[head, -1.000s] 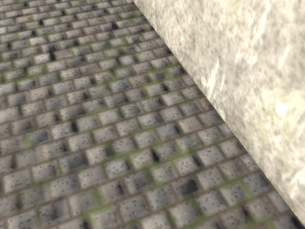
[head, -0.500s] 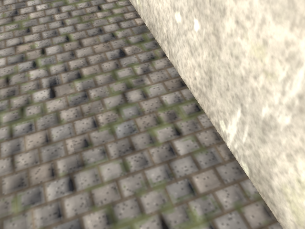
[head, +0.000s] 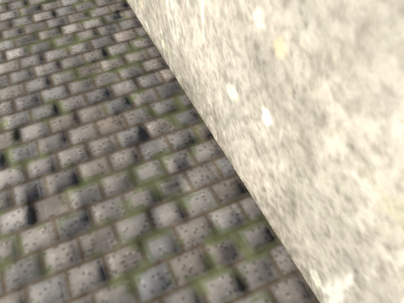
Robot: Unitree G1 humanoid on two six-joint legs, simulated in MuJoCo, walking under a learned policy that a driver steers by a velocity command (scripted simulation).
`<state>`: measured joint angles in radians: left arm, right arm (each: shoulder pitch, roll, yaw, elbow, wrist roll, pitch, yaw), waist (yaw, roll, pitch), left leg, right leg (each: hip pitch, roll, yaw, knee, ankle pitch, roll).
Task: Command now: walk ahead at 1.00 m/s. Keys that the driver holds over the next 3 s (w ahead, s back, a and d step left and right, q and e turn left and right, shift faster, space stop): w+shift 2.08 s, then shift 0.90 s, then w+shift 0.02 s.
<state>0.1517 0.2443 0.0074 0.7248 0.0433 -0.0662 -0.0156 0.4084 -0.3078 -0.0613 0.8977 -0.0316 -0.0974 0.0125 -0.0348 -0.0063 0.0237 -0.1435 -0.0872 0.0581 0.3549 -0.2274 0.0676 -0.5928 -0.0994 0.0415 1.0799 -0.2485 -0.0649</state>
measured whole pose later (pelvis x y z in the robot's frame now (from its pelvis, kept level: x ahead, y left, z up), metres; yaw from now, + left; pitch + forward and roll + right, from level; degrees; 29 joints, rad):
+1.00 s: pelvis +0.59 +0.06 +0.01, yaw -1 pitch -1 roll +1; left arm 0.11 0.14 -0.06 0.77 -0.03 -0.11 0.08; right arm 0.15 -0.19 0.05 0.83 0.00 -0.04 0.00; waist -0.06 0.02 0.02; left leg -0.12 -0.12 0.05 0.24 -0.11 0.11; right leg -0.19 -0.01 -0.01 0.39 -0.19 0.00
